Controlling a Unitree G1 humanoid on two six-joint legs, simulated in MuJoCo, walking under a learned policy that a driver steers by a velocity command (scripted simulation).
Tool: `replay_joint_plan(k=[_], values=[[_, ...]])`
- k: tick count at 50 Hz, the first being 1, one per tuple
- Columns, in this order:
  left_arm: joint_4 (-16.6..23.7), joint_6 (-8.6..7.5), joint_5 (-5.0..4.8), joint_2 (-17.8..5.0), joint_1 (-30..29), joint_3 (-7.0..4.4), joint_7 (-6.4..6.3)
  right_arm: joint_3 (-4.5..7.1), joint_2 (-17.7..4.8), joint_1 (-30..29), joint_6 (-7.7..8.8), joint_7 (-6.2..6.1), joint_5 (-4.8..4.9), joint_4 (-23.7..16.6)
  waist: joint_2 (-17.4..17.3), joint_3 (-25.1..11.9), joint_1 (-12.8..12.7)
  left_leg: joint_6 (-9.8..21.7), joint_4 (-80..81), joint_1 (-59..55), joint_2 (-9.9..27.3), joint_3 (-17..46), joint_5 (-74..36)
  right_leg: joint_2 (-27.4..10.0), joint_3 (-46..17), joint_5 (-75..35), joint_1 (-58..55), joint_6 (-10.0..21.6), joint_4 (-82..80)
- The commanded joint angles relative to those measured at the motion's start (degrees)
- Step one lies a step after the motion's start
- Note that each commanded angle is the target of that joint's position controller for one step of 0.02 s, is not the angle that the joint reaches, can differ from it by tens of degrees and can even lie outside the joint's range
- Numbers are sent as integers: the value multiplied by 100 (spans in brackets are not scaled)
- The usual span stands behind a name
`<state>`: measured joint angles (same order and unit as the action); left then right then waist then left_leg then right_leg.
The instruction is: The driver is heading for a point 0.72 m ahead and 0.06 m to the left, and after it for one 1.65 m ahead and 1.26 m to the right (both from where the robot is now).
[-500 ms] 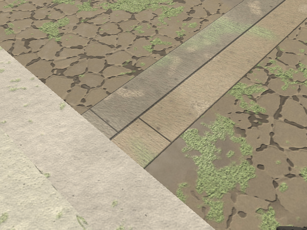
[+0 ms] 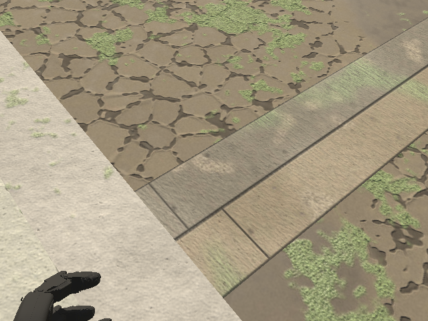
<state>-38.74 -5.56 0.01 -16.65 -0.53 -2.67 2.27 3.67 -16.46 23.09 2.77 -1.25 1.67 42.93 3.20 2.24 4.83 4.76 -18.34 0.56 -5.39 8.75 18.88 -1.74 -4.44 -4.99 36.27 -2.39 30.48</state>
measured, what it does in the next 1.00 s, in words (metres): walks ahead, turning left: right foot, then left foot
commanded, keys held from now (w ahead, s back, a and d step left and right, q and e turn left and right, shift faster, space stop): w+q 0.32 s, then w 0.06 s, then no key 0.62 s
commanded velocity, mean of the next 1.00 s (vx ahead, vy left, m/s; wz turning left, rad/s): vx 0.30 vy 0.00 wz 0.33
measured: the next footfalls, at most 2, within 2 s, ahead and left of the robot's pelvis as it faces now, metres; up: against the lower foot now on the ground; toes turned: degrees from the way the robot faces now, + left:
right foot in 0.10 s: +0.26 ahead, -0.13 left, +0.00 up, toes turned +7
left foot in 0.58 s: +0.45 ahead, +0.19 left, +0.00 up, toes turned +17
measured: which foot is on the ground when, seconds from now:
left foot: down 0.00-0.12, up 0.14-0.56, down 0.58-1.00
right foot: up 0.00-0.08, down 0.10-0.58, up 0.60-0.88, down 0.90-1.00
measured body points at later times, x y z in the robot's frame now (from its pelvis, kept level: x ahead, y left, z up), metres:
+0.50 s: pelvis +0.28 +0.01 +0.00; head +0.31 +0.03 +0.45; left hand +0.22 +0.29 -0.13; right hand +0.56 -0.16 -0.08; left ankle +0.41 +0.19 -0.70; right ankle +0.22 -0.13 -0.74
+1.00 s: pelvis +0.41 +0.07 -0.01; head +0.41 +0.06 +0.44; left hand +0.42 +0.36 -0.12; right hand +0.61 -0.12 -0.13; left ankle +0.42 +0.18 -0.74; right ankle +0.46 -0.06 -0.74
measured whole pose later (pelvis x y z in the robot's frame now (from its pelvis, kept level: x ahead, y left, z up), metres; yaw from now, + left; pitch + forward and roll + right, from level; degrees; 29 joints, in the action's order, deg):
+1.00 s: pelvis +0.41 +0.07 -0.01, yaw +18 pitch -1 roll +1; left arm -49.3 0.9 1.3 -14.5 11.3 -1.1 -1.2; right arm 1.5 -13.2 8.4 0.3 -0.2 -1.2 48.0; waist -0.3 0.8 0.1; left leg 1.7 -28.2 16.4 -2.7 -0.7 11.0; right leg -3.3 -0.6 15.9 15.2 -2.0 31.6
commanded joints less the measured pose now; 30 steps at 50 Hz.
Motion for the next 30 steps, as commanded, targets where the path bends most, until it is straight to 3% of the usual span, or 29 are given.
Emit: replay_joint_plan(k=[1, 3, 4, 5, 6, 7, 8, 9, 10, 11, 12, 14, 17, 21, 23, 25, 26, 27, 28, 29, 30], values=[[547, -156, -26, -570, -610, -157, 52, 288, -1006, 89, -6, -93, 19, -185, -853, 126, -132, 586, 42, 199, 1512, 1173, -2093, 144, 2, 145, -373, 158, -301], [481, -185, -26, -708, -215, -233, 17, 310, -1019, 24, -72, -100, -11, -179, -1039, -61, -330, 483, -399, 73, 1510, 1289, -3022, 248, 141, 760, -1005, 332, -333], [346, -205, -15, -874, 405, -333, -35, 278, -948, -79, -87, -74, -33, -221, -1051, -481, -656, 348, -1052, 159, 1255, 1157, -3755, 313, 308, 687, -1950, 505, -512], [243, -214, 55, -1078, 1301, -408, -83, 190, -773, -241, -93, -34, -94, -360, -955, -1326, -1116, 163, -2308, 818, 936, 996, -3418, -221, -100, 637, -3604, 837, -287], [139, -171, 156, -1524, 2131, -518, -137, 43, -244, 418, -59, -25, -108, -466, 320, -2443, -1016, -257, -4475, 2668, 159, 439, -967, -1673, -2145, 1222, -5963, 1578, -213], [23, -136, 46, -1259, 2199, -454, -60, -5, -388, 813, 2, -10, 44, -475, 1559, -2895, -843, -392, -5634, 3822, 24, 373, 1550, -2390, -4179, 2364, -6480, 2010, -997], [120, -81, -16, -743, 1867, -329, -105, 139, -935, 332, -10, -8, 129, -398, 774, -1872, -947, -440, -6040, 4262, 465, 370, 1139, -2160, -3512, 3081, -5677, 1731, -1222], [139, -15, -8, -549, 1551, -271, -153, 171, -1084, -244, -28, -4, 84, -506, 223, -1101, -963, -454, -5915, 4231, 706, 59, 644, -1900, -2535, 2825, -4725, 1491, -1342], [79, 16, 33, -501, 1316, -240, -166, 173, -985, -554, -33, 1, 1, -594, -34, -554, -817, -456, -5633, 4060, 890, -65, 356, -1652, -1915, 2213, -3852, 1406, -1533], [31, 1, 76, -406, 1191, -208, -178, 189, -878, -623, -56, 19, -34, -615, 29, -302, -664, -427, -5353, 3835, 1067, -67, 167, -1451, -1446, 1799, -3323, 1338, -1703], [-6, -24, 91, -408, 1121, -210, -185, 168, -715, -505, -99, 44, 3, -596, 180, -209, -544, -411, -5209, 3576, 1157, -114, 74, -1342, -1091, 1614, -2976, 1310, -1884], [-118, -101, 19, -451, 1101, -249, -176, 104, -437, -531, -181, 59, 16, -648, 206, -71, -476, -432, -4898, 3573, 1258, -228, 21, -1360, -611, 1238, -2684, 1412, -2164], [-276, -145, 4, -695, 1222, -334, -171, 50, -341, -865, -189, 81, -66, -800, 30, -5, -517, -505, -4178, 3839, 1325, -236, -625, -1427, -96, 710, -2784, 1530, -2367], [-402, -62, -38, -814, 1238, -330, -170, -49, -184, -1543, -34, 219, -108, -898, -100, 177, -680, -451, -2443, 3285, 1063, -620, -1844, -1046, 834, -402, -2737, 1311, -2272], [-531, 8, -95, -938, 1513, -346, -191, -52, -185, -1882, 30, 299, -122, -1004, -47, 96, -803, -426, -1892, 2959, 891, -812, -2136, -1092, 950, -1037, -2987, 1200, -2071], [-640, 75, -177, -1072, 1623, -373, -206, 3, -316, -1939, 45, 352, -125, -1063, 107, -23, -723, -299, -1502, 2758, 767, -816, -1960, -1214, 944, -1414, -3393, 1065, -1735], [-667, 110, -216, -1138, 1607, -388, -222, 60, -435, -1800, 45, 359, -162, -1041, 175, -154, -590, -206, -1321, 2497, 652, -867, -1801, -1228, 952, -1778, -3540, 978, -1403], [-680, 146, -248, -1155, 1529, -386, -242, 143, -571, -1381, 48, 349, -207, -916, 163, -409, -301, -85, -1007, 1876, 503, -963, -1957, -1125, 1049, -2124, -3552, 835, -833], [-700, 162, -220, -1012, 1604, -331, -257, 265, -826, -800, 38, 301, -242, -724, 18, -749, -16, 59, -763, 904, 384, -1001, -2458, -899, 1207, -2089, -3256, 631, 31], [-584, 142, -10, -743, 1763, -205, -265, 363, -1271, -243, -1, 199, -297, -645, -622, -1362, 135, 312, -1059, -466, 1198, -148, -4871, -546, 1358, -346, -2345, 304, 1420], [-538, 132, 163, -157, 2573, 45, -174, 265, -1465, -452, -53, 131, -419, -761, -1888, -2254, -440, 1495, -1383, -2024, 2832, 1933, -6851, 127, 969, 4455, -723, -118, 3460]])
